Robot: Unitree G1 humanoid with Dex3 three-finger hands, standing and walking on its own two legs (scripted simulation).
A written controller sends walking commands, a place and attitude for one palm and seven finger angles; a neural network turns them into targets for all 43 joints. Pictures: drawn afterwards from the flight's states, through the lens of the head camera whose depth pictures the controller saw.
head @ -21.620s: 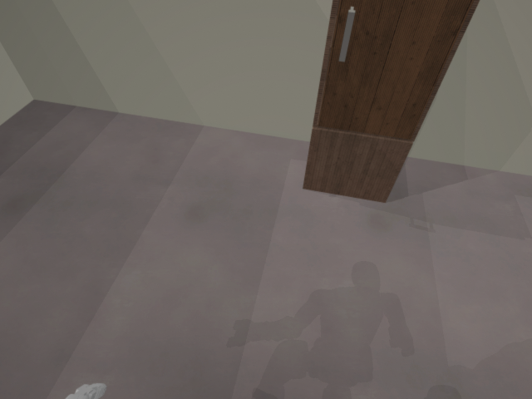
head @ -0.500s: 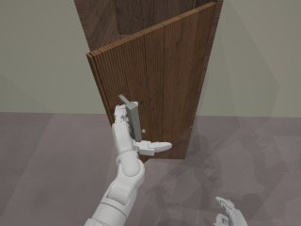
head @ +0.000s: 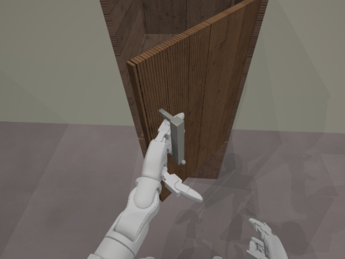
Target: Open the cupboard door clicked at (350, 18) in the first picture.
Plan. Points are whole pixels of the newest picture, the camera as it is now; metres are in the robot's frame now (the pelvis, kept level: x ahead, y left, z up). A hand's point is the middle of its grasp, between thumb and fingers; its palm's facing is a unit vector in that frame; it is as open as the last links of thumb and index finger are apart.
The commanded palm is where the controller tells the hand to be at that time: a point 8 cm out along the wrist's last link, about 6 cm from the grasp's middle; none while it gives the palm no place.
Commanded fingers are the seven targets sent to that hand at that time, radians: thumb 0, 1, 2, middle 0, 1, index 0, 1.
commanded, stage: slide the hand sideways off the handle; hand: left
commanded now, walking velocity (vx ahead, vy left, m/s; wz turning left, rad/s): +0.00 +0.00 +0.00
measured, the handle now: (171, 138) +0.37 +0.03 +0.08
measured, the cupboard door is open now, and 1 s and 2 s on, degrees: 49 47 47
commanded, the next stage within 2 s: draw the hand back to the body in 1.00 s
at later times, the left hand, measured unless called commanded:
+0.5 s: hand (166, 171) +0.28 +0.03 +0.08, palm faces -0.09 -1.00 +0.00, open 16.2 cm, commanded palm +0.25 +0.09 +0.08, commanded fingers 0.00 -0.50 0.30 -0.15 -0.30 -0.15 -0.30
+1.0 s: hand (145, 196) +0.23 +0.07 +0.08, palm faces -0.06 -1.00 -0.02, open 16.3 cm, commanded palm +0.21 +0.12 +0.08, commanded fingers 0.00 -0.50 0.30 -0.15 -0.30 -0.15 -0.30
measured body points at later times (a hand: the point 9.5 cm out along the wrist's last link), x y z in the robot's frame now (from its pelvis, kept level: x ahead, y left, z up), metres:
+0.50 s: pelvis +0.01 -0.01 +0.01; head +0.04 -0.02 +0.46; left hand +0.28 +0.09 +0.09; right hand +0.18 -0.23 -0.08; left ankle +0.01 +0.12 -0.70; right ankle +0.03 -0.11 -0.70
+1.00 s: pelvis +0.02 -0.01 -0.01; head +0.06 -0.03 +0.44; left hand +0.23 +0.12 +0.08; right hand +0.21 -0.22 -0.09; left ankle +0.01 +0.12 -0.70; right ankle +0.03 -0.11 -0.70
